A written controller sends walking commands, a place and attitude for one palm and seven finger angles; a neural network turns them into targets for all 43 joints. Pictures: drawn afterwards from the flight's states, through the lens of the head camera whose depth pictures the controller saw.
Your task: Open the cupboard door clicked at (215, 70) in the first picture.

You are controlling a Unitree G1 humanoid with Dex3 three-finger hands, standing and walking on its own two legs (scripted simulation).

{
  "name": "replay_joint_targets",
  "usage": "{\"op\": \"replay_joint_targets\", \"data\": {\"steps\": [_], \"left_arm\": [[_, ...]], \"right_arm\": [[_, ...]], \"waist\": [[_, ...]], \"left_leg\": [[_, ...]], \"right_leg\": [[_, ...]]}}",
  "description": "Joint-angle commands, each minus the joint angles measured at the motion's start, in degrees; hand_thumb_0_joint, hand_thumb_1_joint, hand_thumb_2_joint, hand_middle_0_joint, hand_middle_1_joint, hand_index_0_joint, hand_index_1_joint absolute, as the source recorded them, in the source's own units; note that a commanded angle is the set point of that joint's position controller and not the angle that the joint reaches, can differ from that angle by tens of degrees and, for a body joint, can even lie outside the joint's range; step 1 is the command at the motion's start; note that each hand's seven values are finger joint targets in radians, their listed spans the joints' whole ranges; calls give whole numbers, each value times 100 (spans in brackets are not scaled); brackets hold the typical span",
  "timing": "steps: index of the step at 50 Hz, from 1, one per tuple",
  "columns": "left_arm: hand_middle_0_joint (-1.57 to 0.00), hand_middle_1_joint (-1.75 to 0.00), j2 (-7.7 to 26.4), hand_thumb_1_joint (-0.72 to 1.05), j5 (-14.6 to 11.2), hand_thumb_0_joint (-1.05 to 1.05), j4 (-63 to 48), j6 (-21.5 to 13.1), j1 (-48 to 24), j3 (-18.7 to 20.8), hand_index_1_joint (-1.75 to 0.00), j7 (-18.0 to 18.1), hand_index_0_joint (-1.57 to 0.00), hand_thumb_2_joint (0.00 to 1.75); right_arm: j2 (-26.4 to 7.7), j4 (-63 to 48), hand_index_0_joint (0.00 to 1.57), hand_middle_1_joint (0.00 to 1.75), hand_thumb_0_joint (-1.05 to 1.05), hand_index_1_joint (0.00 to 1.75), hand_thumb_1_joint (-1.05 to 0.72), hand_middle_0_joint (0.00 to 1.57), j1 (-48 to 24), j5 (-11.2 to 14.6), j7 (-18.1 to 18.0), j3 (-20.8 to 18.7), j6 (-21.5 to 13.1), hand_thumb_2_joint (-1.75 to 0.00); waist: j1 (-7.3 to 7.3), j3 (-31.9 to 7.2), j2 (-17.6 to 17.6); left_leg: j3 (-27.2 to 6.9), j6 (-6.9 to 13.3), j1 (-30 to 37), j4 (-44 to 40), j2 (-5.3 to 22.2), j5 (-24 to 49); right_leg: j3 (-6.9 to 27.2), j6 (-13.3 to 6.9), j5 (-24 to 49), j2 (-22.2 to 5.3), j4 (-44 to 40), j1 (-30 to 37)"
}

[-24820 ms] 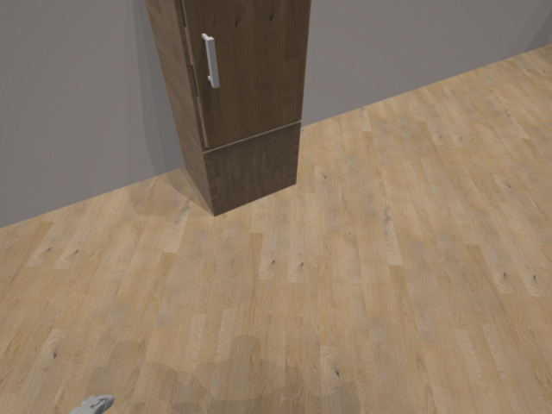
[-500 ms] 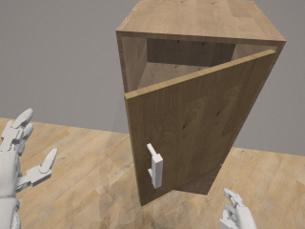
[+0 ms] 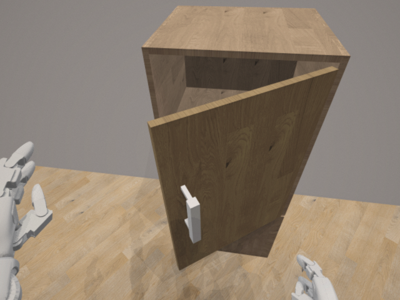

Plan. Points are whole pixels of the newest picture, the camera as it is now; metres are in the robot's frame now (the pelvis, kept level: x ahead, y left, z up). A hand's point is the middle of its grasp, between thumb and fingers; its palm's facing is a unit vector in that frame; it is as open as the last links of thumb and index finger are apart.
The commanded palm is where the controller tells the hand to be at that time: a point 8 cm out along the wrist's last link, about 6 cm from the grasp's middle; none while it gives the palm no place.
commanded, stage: step back with the hand held close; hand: left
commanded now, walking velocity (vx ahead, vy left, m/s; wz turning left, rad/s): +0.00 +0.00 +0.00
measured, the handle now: (190, 214) +0.30 +0.07 +0.00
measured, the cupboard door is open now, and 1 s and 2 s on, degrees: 36 36 36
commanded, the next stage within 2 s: stop stepping back and stand still in 1.36 s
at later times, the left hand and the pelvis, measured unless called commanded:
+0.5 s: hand (27, 236) +0.15 +0.27 +0.16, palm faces +0.41 -0.76 -0.51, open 7.5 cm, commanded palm +0.09 +0.31 +0.17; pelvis -0.05 +0.01 -0.01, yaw +0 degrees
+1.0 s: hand out of the picture +0.10 +0.28 +0.17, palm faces +0.46 -0.73 -0.50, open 7.5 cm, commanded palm +0.03 +0.32 +0.17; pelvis -0.10 +0.01 -0.02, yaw +2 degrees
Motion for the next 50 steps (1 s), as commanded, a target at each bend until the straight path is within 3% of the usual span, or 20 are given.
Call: {"op": "replay_joint_targets", "data": {"steps": [1,2,3,4,5,7,9,15,18,21,29,32,37,39,41,42,44,45,47,50], "left_arm": [[-20,-30,974,90,-41,0,-1020,-396,-538,620,-30,96,-20,90],[-20,-30,940,90,-42,0,-1013,-404,-535,583,-30,85,-20,90],[-20,-30,1131,90,-38,0,-1106,-427,-1128,673,-30,118,-20,90],[-20,-30,2046,90,54,0,-1217,-761,-2012,1592,-30,215,-20,90],[-20,-30,1395,90,23,0,-762,-776,-1235,1166,-30,146,-20,90],[-20,-30,1069,90,50,0,-694,-724,-508,863,-30,76,-20,90],[-20,-30,1094,90,59,0,-990,-825,-249,878,-30,95,-20,90],[-20,-30,1434,90,52,0,-1667,-891,369,1254,-30,248,-20,90],[-20,-30,1519,90,47,0,-1671,-913,400,1398,-30,302,-20,90],[-20,-30,1446,90,64,0,-1577,-907,397,1345,-30,331,-20,90],[-20,-30,1305,90,295,0,-1520,-919,0,1229,-30,318,-20,90],[-20,-30,1287,90,365,0,-1551,-924,-294,1172,-30,317,-20,90],[-20,-30,1435,90,346,0,-1757,-998,-514,1226,-30,363,-20,90],[-20,-30,1599,90,276,0,-1991,-1075,-397,1349,-30,418,-20,90],[-20,-30,1510,90,214,0,-2045,-1111,-55,1338,-30,450,-20,90],[-20,-30,1515,90,210,0,-2174,-1144,30,1390,-30,454,-20,90],[-20,-30,1608,90,313,0,-2256,-1185,120,1666,-30,476,-20,90],[-20,-30,1520,90,340,0,-2359,-1192,93,1650,-30,461,-20,90],[-20,-30,1500,90,306,0,-2164,-1162,192,1635,-30,408,-20,90],[-20,-30,1251,90,311,0,-1849,-1201,150,1416,-30,342,-20,90]], "right_arm": [[-553,-950,20,30,0,30,-90,20,-869,-2,-72,-217,-347,-90],[-552,-940,20,30,0,30,-90,20,-873,-4,-70,-219,-347,-90],[-575,-906,20,30,0,30,-90,20,-920,6,-83,-208,-348,-90],[-611,-1132,20,30,0,30,-90,20,-650,83,-95,-113,-275,-90],[-577,-1025,20,30,0,30,-90,20,-606,34,-97,-198,-189,-90],[-684,-1066,20,30,0,30,-90,20,-692,-7,-41,-272,-68,-90],[-719,-1066,20,30,0,30,-90,20,-734,-43,-36,-298,-21,-90],[-720,-1196,20,30,0,30,-90,20,-687,-15,-74,-390,129,-90],[-699,-1239,20,30,0,30,-90,20,-688,4,-116,-438,170,-90],[-731,-1252,20,30,0,30,-90,20,-709,19,-152,-456,176,-90],[-877,-1356,20,30,0,30,-90,20,-663,16,-164,-489,145,-90],[-875,-1440,20,30,0,30,-90,20,-583,1,-151,-476,145,-90],[-807,-1450,20,30,0,30,-90,20,-444,-33,-92,-441,148,-90],[-771,-1372,20,30,0,30,-90,20,-428,-50,-86,-419,152,-90],[-724,-1388,20,30,0,30,-90,20,-411,-56,-99,-375,162,-90],[-785,-1427,20,30,0,30,-90,20,-413,-46,-112,-399,151,-90],[-850,-1488,20,30,0,30,-90,20,-503,-53,-148,-438,115,-90],[-768,-1513,20,30,0,30,-90,20,-485,-73,-149,-463,71,-90],[-729,-1406,20,30,0,30,-90,20,-434,-104,-121,-543,2,-90],[-721,-1274,20,30,0,30,-90,20,-467,-146,-96,-538,-116,-90]], "waist": [[-11,-79,-82],[-15,-84,-60],[-54,-92,-117],[-296,538,209],[-309,289,-571],[-338,-29,-701],[-336,-388,-160],[-338,-1172,-198],[-358,-1043,-438],[-369,-818,-190],[-338,-326,151],[-399,-51,-257],[-469,-107,-819],[-476,-345,-607],[-499,-510,-301],[-498,-526,69],[-418,-498,1016],[-383,-535,1081],[-411,-628,524],[-427,-105,254]], "left_leg": [[1,-86,-1157,-552,228,1164],[16,-73,-1141,-552,226,1099],[2,-48,-1159,-557,210,923],[-172,52,-1669,-537,264,280],[-297,69,-1621,-309,268,252],[-194,87,-1269,15,211,580],[-158,46,-1294,96,215,764],[-315,-31,-1664,49,360,1370],[-359,-18,-1954,96,366,1295],[-492,28,-2168,-69,483,1171],[-874,474,-4124,-738,883,-1120],[-804,546,-4585,-439,767,-1896],[-498,346,-3474,812,361,-1793],[-428,223,-2707,1126,273,-1386],[-533,236,-2645,741,336,-1429],[-755,312,-2977,336,488,-1707],[-1569,612,-4459,-993,1195,-2362],[-1857,691,-4693,-1254,1514,-1939],[-1624,688,-4023,-929,1695,-482],[-1355,627,-3646,-462,1503,509]], "right_leg": [[240,21,179,-231,-301,773],[262,29,107,-234,-330,765],[309,35,-77,-244,-392,735],[841,58,-193,-493,-607,194],[861,55,-312,-602,-724,155],[1030,-6,-213,-762,-853,-27],[998,-90,162,-914,-679,51],[827,-82,1110,-887,76,522],[879,-48,1095,-865,179,401],[800,17,956,-740,401,198],[741,218,511,-394,1478,991],[1073,182,-105,-521,1300,860],[1774,-106,-2010,-1050,-78,-654],[1702,-237,-2084,-1250,-254,-1252],[1329,-121,-1904,-1040,73,-1220],[1144,-22,-1736,-835,442,-926],[602,222,-652,-180,2192,456],[419,310,-206,42,2887,749],[524,290,-670,52,2999,330],[572,240,-797,15,1926,40]]}}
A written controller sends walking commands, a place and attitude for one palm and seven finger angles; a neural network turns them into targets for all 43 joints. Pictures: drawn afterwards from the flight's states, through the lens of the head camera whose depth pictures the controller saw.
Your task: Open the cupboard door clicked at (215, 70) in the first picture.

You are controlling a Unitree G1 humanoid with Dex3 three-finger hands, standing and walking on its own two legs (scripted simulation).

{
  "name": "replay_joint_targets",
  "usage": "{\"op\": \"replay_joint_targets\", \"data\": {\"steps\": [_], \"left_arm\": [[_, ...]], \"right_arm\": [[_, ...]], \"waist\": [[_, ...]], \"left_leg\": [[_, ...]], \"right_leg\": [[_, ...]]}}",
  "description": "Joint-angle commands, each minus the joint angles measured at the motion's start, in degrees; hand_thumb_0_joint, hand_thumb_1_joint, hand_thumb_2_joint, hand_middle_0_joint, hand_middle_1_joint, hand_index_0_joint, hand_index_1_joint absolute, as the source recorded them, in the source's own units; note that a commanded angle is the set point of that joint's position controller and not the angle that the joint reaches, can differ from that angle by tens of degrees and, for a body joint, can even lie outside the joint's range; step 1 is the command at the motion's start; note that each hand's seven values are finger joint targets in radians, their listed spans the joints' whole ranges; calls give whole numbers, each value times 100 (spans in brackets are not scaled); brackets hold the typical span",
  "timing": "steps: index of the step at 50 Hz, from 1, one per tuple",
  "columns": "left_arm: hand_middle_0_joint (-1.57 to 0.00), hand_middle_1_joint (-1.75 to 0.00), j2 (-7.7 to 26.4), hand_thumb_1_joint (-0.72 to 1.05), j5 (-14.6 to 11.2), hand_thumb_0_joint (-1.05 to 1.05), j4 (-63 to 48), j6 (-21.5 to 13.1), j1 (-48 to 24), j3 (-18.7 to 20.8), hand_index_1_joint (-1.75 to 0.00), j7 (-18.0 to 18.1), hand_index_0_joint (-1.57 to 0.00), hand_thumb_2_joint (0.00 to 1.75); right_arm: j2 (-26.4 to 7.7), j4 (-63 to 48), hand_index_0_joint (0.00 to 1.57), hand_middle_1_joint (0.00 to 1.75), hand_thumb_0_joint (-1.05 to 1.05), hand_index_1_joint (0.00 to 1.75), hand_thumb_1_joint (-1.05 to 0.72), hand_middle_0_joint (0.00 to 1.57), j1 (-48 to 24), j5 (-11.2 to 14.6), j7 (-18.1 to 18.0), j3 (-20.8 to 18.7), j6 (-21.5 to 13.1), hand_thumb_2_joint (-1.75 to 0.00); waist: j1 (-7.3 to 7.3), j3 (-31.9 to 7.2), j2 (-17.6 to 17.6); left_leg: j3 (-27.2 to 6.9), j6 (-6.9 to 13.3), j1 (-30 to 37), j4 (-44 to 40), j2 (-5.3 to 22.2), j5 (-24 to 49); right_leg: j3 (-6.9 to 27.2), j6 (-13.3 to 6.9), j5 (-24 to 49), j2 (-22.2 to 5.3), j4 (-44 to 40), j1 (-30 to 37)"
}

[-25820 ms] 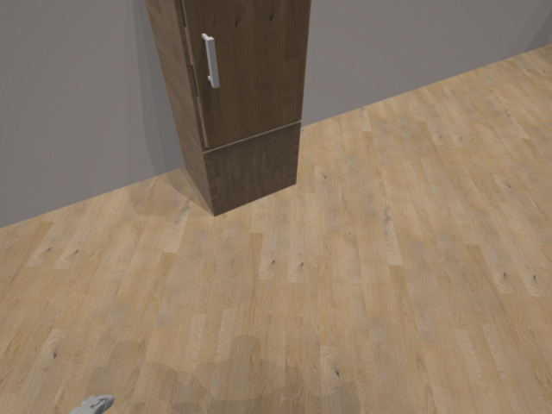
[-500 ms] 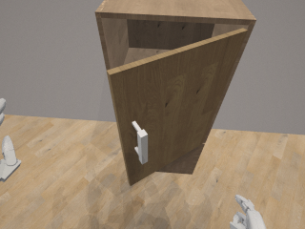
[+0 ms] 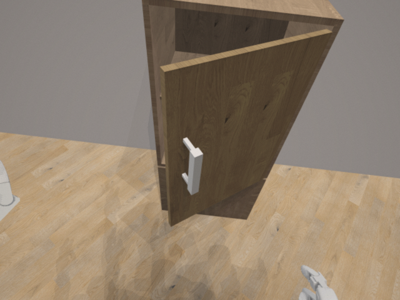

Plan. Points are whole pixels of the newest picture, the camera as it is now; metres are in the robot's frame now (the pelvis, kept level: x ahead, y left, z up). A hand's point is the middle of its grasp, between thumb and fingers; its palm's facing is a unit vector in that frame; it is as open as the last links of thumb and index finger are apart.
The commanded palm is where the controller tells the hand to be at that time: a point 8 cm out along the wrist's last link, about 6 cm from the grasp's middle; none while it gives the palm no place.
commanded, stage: step back with the hand held close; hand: left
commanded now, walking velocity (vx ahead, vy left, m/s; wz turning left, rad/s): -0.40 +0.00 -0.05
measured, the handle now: (190, 167) +0.41 +0.04 +0.02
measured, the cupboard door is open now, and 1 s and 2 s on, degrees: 36 36 36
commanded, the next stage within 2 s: stop stepping back and stand still in 0.36 s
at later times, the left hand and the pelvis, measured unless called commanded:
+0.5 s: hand out of the picture +0.10 +0.25 +0.17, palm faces +0.41 -0.77 -0.49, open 7.5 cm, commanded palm +0.02 +0.29 +0.19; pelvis -0.12 -0.02 +0.01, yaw +1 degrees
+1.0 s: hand out of the picture -0.01 +0.24 +0.17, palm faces +0.44 -0.81 -0.39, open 7.5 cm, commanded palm -0.07 +0.28 +0.19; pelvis -0.21 -0.02 +0.02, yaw +2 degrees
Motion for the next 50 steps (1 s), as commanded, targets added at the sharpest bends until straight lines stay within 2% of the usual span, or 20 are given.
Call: {"op": "replay_joint_targets", "data": {"steps": [1,5,7,10,13,14,17,19,21,23,25,27,29,33,36,37,40,44,47,50], "left_arm": [[-20,-30,599,90,-116,0,-748,-369,-91,476,-30,58,-20,90],[-20,-30,634,90,-219,0,-980,-404,-452,165,-30,-6,-20,90],[-20,-30,753,90,-286,0,-1360,-353,-330,253,-30,-13,-20,90],[-20,-30,1084,90,-463,0,-1485,-202,568,714,-30,-15,-20,90],[-20,-30,1351,90,-464,0,-1270,-128,506,978,-30,30,-20,90],[-20,-30,1392,90,-466,0,-1243,-85,464,1054,-30,98,-20,90],[-20,-30,1068,90,-301,0,-724,-8,304,801,-30,111,-20,90],[-20,-30,890,90,-235,0,-546,16,55,483,-30,153,-20,90],[-20,-30,861,90,-218,0,-650,21,-25,393,-30,183,-20,90],[-20,-30,872,90,-221,0,-903,-19,24,320,-30,181,-20,90],[-20,-30,917,90,-218,0,-1403,-78,369,416,-30,182,-20,90],[-20,-30,1157,90,-219,0,-1736,-104,592,702,-30,156,-20,90],[-20,-30,1448,90,-232,0,-2437,-161,248,945,-30,138,-20,90],[-20,-30,812,90,-229,0,-1436,-22,109,410,-30,252,-20,90],[-20,-30,790,90,-268,0,-557,102,-288,304,-30,232,-20,90],[-20,-30,819,90,-261,0,-369,117,-447,284,-30,204,-20,90],[-20,-30,723,90,-345,0,-83,212,-765,40,-30,83,-20,90],[-20,-30,865,90,-299,0,-395,55,-683,194,-30,77,-20,90],[-20,-30,905,90,-270,0,-737,-53,-482,283,-30,122,-20,90],[-20,-30,917,90,-309,0,-1078,-109,-427,339,-30,190,-20,90]], "right_arm": [[-861,-741,20,30,0,30,-90,20,-797,-88,-28,-333,-503,-90],[-884,-411,20,30,0,30,-90,20,-836,-77,67,-316,-576,-90],[-839,-524,20,30,0,30,-90,20,-945,-38,92,-337,-575,-90],[-779,-802,20,30,0,30,-90,20,-1152,17,123,-306,-451,-90],[-594,-896,20,30,0,30,-90,20,-1322,142,85,-308,-221,-90],[-624,-795,20,30,0,30,-90,20,-1305,132,49,-347,-180,-90],[-343,-789,20,30,0,30,-90,20,-1392,4,-41,-139,-12,-90],[-409,-735,20,30,0,30,-90,20,-1540,-8,-164,-123,16,-90],[-550,-610,20,30,0,30,-90,20,-1279,-24,-234,-131,-62,-90],[-677,-552,20,30,0,30,-90,20,-935,-7,-245,-228,-99,-90],[-893,-791,20,30,0,30,-90,20,-806,24,-234,-382,-181,-90],[-842,-966,20,30,0,30,-90,20,-730,80,-152,-404,-381,-90],[-731,-920,20,30,0,30,-90,20,-787,-91,-142,-302,-574,-90],[-680,-531,20,30,0,30,-90,20,-675,-12,-77,-139,-841,-90],[-798,-382,20,30,0,30,-90,20,-849,-37,-106,-99,-749,-90],[-793,-381,20,30,0,30,-90,20,-901,-63,-104,-118,-679,-90],[-721,-344,20,30,0,30,-90,20,-1015,13,-35,-172,-497,-90],[-688,-373,20,30,0,30,-90,20,-1012,-10,9,-119,-470,-90],[-558,-468,20,30,0,30,-90,20,-1029,-32,-84,-44,-542,-90],[-675,-502,20,30,0,30,-90,20,-792,-59,-201,-95,-656,-90]], "waist": [[93,-119,753],[97,-1369,1153],[171,-2078,1083],[266,-2117,553],[262,-1096,-1087],[273,-1087,-914],[73,-537,-501],[95,-141,-252],[49,-428,-24],[-11,-993,84],[154,-1582,1066],[186,-1824,888],[157,-1476,1923],[56,-549,1253],[24,-346,915],[-8,-256,543],[140,49,-1041],[78,-35,-211],[143,-86,-362],[43,-267,506]], "left_leg": [[-1343,383,-726,-1740,1490,947],[-935,94,1651,-1131,1322,4398],[-738,129,2246,-1006,1302,4652],[-599,134,1371,-958,1146,2986],[35,-402,-241,1609,-76,-1019],[-267,-434,-361,2682,-86,-1297],[-42,-542,-359,2149,357,-883],[86,-473,-71,1080,365,-929],[196,-424,178,-236,270,-576],[281,-377,698,-1473,279,359],[-847,63,964,-1852,1339,1864],[-881,243,1323,-1587,1566,2610],[-1212,164,1121,-2278,1671,2034],[-742,169,1192,-2075,1426,1510],[-642,-1,676,-1963,1234,-256],[-355,-104,319,-1599,948,-1048],[183,-314,-552,1305,318,-770],[175,-314,-667,1321,546,-418],[481,-168,147,-33,499,-439],[379,-92,1281,-1450,454,-239]], "right_leg": [[165,-51,-46,-91,-785,1117],[182,-84,1443,-206,-1373,845],[219,-31,1216,-191,-1212,902],[399,-62,1672,-416,-1438,1342],[2173,-830,2669,-2190,-2914,502],[2119,-1037,2579,-2442,-3025,171],[1044,-980,3187,-1754,-2559,232],[851,-870,3562,-1563,-2386,201],[763,-665,3744,-1361,-2217,753],[499,-340,3255,-1091,-1968,1231],[145,48,1340,-399,-1257,1292],[-106,70,481,-119,-808,905],[-131,76,-922,-99,409,334],[-254,71,-980,-222,-837,364],[-438,-51,-616,-128,-2329,1225],[70,-312,-697,-407,-2666,1338],[2273,-1167,-1938,-1977,-3670,790],[1239,-1129,-391,-1824,-3161,934],[945,-1006,-636,-1598,-3048,722],[624,-662,-1090,-1154,-2327,455]]}}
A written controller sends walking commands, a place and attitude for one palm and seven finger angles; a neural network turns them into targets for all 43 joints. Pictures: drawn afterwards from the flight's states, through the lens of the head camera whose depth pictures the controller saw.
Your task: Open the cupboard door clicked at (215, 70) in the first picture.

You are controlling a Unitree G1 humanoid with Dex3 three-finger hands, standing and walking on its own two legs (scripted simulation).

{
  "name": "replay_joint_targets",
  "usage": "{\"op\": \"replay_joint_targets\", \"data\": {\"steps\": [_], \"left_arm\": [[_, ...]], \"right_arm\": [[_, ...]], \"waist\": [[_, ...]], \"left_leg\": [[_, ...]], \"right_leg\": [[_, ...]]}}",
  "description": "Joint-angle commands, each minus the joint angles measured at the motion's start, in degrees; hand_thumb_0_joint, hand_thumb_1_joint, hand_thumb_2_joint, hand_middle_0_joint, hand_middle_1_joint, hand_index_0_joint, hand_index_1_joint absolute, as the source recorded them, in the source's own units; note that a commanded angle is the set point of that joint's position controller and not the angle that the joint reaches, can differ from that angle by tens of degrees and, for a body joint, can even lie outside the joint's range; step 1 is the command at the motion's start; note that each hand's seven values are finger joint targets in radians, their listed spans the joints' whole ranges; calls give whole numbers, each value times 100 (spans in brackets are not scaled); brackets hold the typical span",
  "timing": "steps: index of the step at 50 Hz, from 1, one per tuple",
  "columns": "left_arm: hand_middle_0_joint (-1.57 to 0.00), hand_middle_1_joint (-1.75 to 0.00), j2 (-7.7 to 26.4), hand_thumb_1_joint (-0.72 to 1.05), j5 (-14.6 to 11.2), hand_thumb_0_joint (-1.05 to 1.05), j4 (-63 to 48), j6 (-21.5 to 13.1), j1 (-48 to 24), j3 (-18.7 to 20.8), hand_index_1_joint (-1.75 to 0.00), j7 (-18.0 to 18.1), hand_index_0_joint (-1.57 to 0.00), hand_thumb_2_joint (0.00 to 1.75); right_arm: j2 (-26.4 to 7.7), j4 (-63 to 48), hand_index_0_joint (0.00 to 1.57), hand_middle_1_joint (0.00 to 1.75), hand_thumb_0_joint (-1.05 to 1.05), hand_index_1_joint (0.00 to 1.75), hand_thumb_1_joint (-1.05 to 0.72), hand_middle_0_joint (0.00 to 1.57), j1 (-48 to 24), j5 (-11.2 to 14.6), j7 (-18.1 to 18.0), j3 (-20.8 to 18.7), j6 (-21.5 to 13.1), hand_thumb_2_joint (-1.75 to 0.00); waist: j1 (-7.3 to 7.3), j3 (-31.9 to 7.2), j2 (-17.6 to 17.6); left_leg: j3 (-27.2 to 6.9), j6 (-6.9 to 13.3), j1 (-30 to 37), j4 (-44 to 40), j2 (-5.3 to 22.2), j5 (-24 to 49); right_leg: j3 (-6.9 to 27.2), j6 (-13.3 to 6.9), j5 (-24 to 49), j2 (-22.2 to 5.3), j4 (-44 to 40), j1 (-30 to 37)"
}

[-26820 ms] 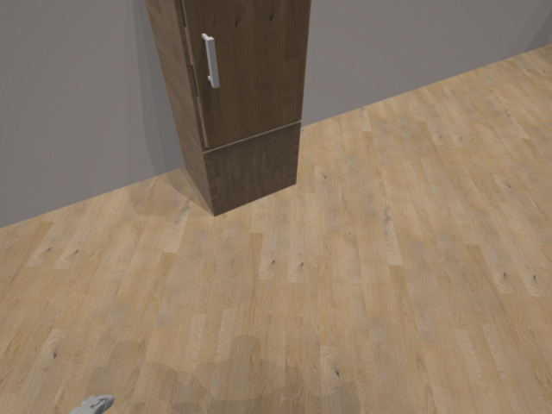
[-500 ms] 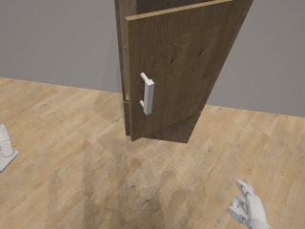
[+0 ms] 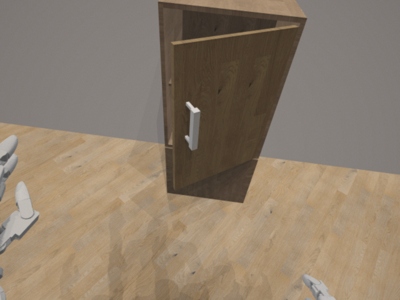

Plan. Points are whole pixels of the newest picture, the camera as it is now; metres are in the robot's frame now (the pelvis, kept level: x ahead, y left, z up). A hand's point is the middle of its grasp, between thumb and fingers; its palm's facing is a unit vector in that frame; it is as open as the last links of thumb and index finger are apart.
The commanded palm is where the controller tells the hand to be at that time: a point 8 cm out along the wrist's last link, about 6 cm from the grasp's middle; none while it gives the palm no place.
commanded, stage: stop stepping back and stand still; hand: left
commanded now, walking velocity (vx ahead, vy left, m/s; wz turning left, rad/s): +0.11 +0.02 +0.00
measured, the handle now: (191, 126) +0.61 +0.05 +0.00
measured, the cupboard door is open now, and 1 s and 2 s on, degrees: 36 36 36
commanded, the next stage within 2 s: let the arm hang, fingers relaxed in 0.24 s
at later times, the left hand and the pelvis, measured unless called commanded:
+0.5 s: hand (75, 285) +0.17 +0.25 -0.07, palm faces +0.14 -0.91 -0.39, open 7.4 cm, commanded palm none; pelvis -0.01 +0.01 -0.02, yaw +3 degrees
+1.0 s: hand out of the picture -0.03 +0.24 -0.16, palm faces +0.07 -0.96 -0.28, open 7.4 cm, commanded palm none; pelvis -0.03 +0.02 +0.01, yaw +3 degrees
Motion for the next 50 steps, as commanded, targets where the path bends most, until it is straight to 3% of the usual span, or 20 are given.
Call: {"op": "replay_joint_targets", "data": {"steps": [1,2,4,6,9,12,14,16,17,20,22,23,24,26,28,29,31,36,40,50], "left_arm": [[-20,-30,1284,90,-60,0,-1770,-551,-427,974,-30,222,-20,90],[-20,-30,1295,90,-30,0,-1870,-601,-418,1040,-30,249,-20,90],[-20,-30,1428,90,-36,0,-1460,-610,-309,1195,-30,248,-20,90],[-20,-30,1336,90,16,0,-1239,-532,-394,1128,-30,209,-20,90],[-20,-30,1090,90,8,0,-806,-460,-202,898,-30,146,-20,90],[-20,-30,1210,90,-31,0,-802,-457,-285,877,-30,72,-20,90],[-20,-30,1165,90,-51,0,-807,-438,-420,847,-30,50,-20,90],[-20,-30,1238,90,-15,0,-886,-505,-384,958,-30,58,-20,90],[-20,-30,161,90,569,0,3269,552,-1022,-1112,-30,-613,-20,90],[-20,-30,-382,90,356,0,3661,1031,-849,-1403,-30,-788,-20,90],[-20,-30,-496,90,308,0,4147,1058,-846,-1611,-30,-803,-20,90],[-20,-30,-356,90,311,0,4394,1042,-1098,-1625,-30,-779,-20,90],[-20,-30,-285,90,306,0,4626,1010,-1319,-1650,-30,-787,-20,90],[-20,-30,-157,90,339,0,5342,968,-1343,-1624,-30,-779,-20,90],[-20,-30,106,90,302,0,6093,898,-1197,-1663,-30,-751,-20,90],[-20,-30,255,90,302,0,6394,850,-1220,-1696,-30,-752,-20,90],[-20,-30,200,90,257,0,6920,831,-1491,-1770,-30,-748,-20,90],[-20,-30,-134,90,219,0,7675,903,-1756,-1839,-30,-736,-20,90],[-20,-30,-54,90,221,0,8201,915,-1783,-1856,-30,-747,-20,90],[-20,-30,73,90,216,0,8825,911,-1853,-1869,-30,-743,-20,90]], "right_arm": [[-671,-1101,20,30,0,30,-90,20,-747,-64,-209,-245,-459,-90],[-731,-1144,20,30,0,30,-90,20,-722,-49,-190,-272,-476,-90],[-611,-988,20,30,0,30,-90,20,-631,-36,-149,-269,-540,-90],[-619,-942,20,30,0,30,-90,20,-646,-66,-132,-264,-565,-90],[-729,-946,20,30,0,30,-90,20,-675,50,-84,-276,-588,-90],[-615,-1016,20,30,0,30,-90,20,-736,27,22,-305,-481,-90],[-641,-940,20,30,0,30,-90,20,-782,76,33,-369,-417,-90],[-528,-936,20,30,0,30,-90,20,-766,34,43,-258,-416,-90],[-1181,455,20,30,0,30,-90,20,-722,-48,549,-570,-295,-90],[-402,358,20,30,0,30,-90,20,118,-24,514,-315,340,-90],[-993,187,20,30,0,30,-90,20,-174,-173,474,-364,360,-90],[-1154,189,20,30,0,30,-90,20,-443,-234,425,-369,401,-90],[-1195,128,20,30,0,30,-90,20,-647,-282,384,-346,412,-90],[-1080,373,20,30,0,30,-90,20,-608,-266,322,-278,368,-90],[-877,641,20,30,0,30,-90,20,-636,-123,320,-263,428,-90],[-757,739,20,30,0,30,-90,20,-532,-67,316,-255,484,-90],[-500,1075,20,30,0,30,-90,20,-295,-37,293,-228,597,-90],[-440,1632,20,30,0,30,-90,20,-259,-98,295,-209,677,-90],[-604,1932,20,30,0,30,-90,20,-146,-93,294,-244,673,-90],[-816,2349,20,30,0,30,-90,20,-168,-88,283,-251,601,-90]], "waist": [[57,91,1495],[110,-18,2129],[66,-78,1889],[42,206,1483],[107,174,1046],[42,217,-741],[119,455,-543],[78,374,-317],[-197,465,51],[-173,-16,107],[46,134,768],[92,62,403],[216,114,-95],[253,-200,284],[273,-372,324],[197,-458,-239],[20,-215,-251],[30,295,976],[65,471,393],[126,691,301]], "left_leg": [[-833,323,1001,-1878,445,-244],[-1831,613,1257,-1998,1074,-82],[-2303,907,1168,-2280,1523,568],[-1876,886,666,-2065,1438,1155],[-680,397,197,-1256,807,1148],[-116,-74,-590,590,-142,-359],[-358,-98,-694,1679,-39,-535],[-409,-85,-563,1114,107,-368],[-429,-19,-1070,1321,353,-684],[-287,-46,457,-487,-33,1024],[-2275,844,105,-1253,1347,2515],[-2508,1156,-208,-1499,1651,2573],[-2371,1140,-407,-1508,1553,2539],[-1640,708,-1,-1041,969,4096],[-740,154,74,-651,266,2585],[-451,-21,177,-372,-48,1525],[-330,-82,480,-384,-145,192],[-692,56,696,-1348,199,726],[-790,94,522,-1722,253,273],[-914,125,518,-2203,356,234]], "right_leg": [[914,35,-838,-679,134,-904],[534,254,-664,-270,851,-1282],[251,441,-1314,-129,1814,-1417],[245,435,-1272,-275,1618,-1086],[52,452,-6,-226,-102,-6],[2410,-327,-173,-1720,-1352,-182],[2615,-492,-888,-1895,-1736,-618],[1962,-513,136,-1776,-1328,-439],[976,-626,2425,-2036,-120,-625],[391,-59,1079,-1119,577,-1020],[85,438,-389,-376,1869,-1461],[398,429,-1288,-367,2139,-1091],[575,421,-1161,-402,1925,-862],[484,391,749,-473,1135,-174],[1166,183,2448,-895,443,402],[1538,-18,2967,-1267,66,409],[1763,-263,2650,-1598,-503,89],[1039,76,149,-888,-899,-297],[965,56,-456,-828,-1210,-101],[768,71,-230,-818,-1142,-16]]}}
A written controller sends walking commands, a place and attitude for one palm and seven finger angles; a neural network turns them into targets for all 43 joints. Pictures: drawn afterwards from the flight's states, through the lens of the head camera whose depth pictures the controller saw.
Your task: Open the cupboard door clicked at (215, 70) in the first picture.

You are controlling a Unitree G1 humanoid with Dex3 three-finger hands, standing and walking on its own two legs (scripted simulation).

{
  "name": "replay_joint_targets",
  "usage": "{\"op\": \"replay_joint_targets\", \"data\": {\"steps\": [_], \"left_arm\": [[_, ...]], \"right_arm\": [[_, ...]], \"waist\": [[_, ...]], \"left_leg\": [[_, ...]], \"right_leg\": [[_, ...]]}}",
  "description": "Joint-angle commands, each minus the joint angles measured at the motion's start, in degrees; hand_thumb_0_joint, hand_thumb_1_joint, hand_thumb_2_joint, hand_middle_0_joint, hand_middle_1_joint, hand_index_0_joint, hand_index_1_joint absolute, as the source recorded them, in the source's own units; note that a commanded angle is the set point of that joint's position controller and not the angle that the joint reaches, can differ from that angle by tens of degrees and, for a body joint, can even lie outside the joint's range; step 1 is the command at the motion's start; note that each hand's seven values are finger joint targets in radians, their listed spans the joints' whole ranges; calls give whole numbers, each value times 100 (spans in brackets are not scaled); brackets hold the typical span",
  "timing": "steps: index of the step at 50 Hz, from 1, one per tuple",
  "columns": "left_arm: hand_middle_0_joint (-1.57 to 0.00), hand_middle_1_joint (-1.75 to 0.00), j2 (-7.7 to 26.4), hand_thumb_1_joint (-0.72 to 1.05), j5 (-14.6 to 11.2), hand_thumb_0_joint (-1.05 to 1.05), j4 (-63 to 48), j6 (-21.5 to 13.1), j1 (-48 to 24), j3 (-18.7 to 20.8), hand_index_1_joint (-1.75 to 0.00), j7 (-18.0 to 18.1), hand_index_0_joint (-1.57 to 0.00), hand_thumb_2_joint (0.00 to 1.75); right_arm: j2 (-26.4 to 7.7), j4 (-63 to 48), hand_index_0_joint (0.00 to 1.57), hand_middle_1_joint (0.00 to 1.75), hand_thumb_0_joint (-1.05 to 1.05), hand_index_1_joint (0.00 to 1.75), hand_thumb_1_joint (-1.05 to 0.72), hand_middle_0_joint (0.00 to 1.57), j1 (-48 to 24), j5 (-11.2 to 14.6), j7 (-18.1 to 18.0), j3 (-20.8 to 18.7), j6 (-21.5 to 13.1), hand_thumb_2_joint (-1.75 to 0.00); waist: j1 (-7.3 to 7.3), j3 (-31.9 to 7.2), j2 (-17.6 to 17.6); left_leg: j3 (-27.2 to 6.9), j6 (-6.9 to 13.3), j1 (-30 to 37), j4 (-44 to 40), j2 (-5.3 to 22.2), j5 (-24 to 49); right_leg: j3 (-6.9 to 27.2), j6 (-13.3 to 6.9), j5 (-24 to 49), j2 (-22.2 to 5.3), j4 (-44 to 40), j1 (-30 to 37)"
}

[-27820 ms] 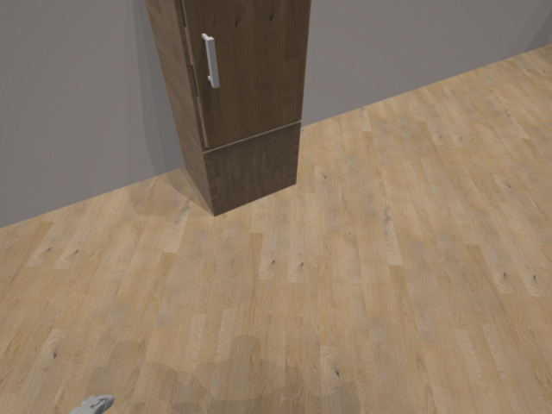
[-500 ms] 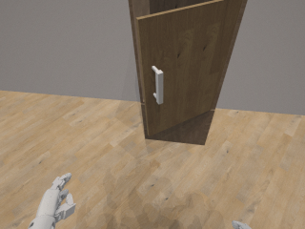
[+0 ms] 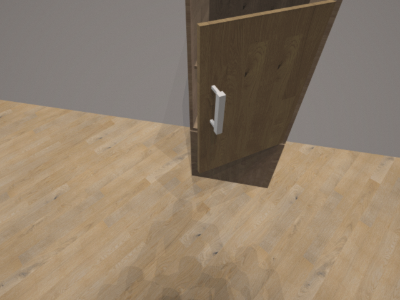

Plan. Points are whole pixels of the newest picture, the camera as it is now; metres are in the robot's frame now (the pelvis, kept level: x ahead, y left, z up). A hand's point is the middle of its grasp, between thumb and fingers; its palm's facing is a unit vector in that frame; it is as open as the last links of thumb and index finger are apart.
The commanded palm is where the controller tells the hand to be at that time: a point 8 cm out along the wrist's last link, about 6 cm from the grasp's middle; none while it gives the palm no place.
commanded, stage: let the arm hang, fingers relaxed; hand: left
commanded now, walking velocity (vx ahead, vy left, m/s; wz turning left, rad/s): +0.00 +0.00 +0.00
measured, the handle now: (216, 110) +0.64 -0.01 -0.01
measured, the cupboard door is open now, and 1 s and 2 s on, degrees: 36 36 36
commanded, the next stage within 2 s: look to check the result in 0.44 s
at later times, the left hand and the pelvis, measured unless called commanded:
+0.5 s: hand out of the picture +0.06 +0.23 -0.16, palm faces -0.02 -0.96 -0.27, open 7.4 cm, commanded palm none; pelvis +0.01 +0.01 +0.00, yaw -1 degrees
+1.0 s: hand out of the picture +0.10 +0.25 -0.16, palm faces -0.03 -0.95 -0.32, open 7.4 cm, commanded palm none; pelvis +0.03 +0.01 +0.01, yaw +0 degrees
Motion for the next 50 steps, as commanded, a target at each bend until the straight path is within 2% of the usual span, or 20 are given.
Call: {"op": "replay_joint_targets", "data": {"steps": [1,3,11,18,39,43,45,50], "left_arm": [[-20,-30,809,90,-17,0,-207,-151,-139,157,-30,47,-20,90],[-20,-30,813,90,-16,0,-169,-150,-156,148,-30,48,-20,90],[-20,-30,896,90,-7,0,-127,-187,-260,149,-30,50,-20,90],[-20,-30,975,90,-6,0,-131,-221,-366,154,-30,49,-20,90],[-20,-30,1326,90,-10,0,-158,-270,-634,154,-30,41,-20,90],[-20,-30,1381,90,-18,0,-149,-277,-701,137,-30,37,-20,90],[-20,-30,1396,90,-16,0,-170,-274,-750,141,-30,39,-20,90],[-20,-30,1447,90,-19,0,-176,-286,-795,138,-30,41,-20,90]], "right_arm": [[-835,-178,20,30,0,30,-90,20,-15,-22,-74,-137,-136,-90],[-866,-157,20,30,0,30,-90,20,-63,-21,-74,-138,-138,-90],[-958,-106,20,30,0,30,-90,20,-236,-8,-69,-144,-195,-90],[-1077,-95,20,30,0,30,-90,20,-404,3,-67,-153,-222,-90],[-1452,-122,20,30,0,30,-90,20,-828,31,-37,-171,-228,-90],[-1500,-120,20,30,0,30,-90,20,-891,25,-31,-169,-234,-90],[-1517,-120,20,30,0,30,-90,20,-910,24,-30,-166,-234,-90],[-1569,-134,20,30,0,30,-90,20,-964,28,-30,-164,-240,-90]], "waist": [[-11,56,-84],[-7,101,-65],[4,-40,34],[-8,-164,-34],[-15,-351,-90],[-31,-488,-76],[-31,-391,-36],[-35,-463,-87]], "left_leg": [[-695,130,-298,-760,613,-461],[-731,130,-315,-813,626,-542],[-762,125,-148,-882,673,-81],[-710,115,100,-850,693,335],[-676,92,444,-870,721,771],[-664,78,551,-861,728,927],[-668,72,487,-882,726,930],[-650,65,575,-862,736,1135]], "right_leg": [[792,-128,-791,-662,-579,-13],[792,-118,-809,-662,-580,-34],[761,-92,-297,-696,-461,111],[767,-68,11,-736,-484,162],[795,-53,411,-810,-637,367],[796,-45,628,-828,-611,458],[797,-48,629,-828,-616,457],[793,-48,900,-843,-600,533]]}}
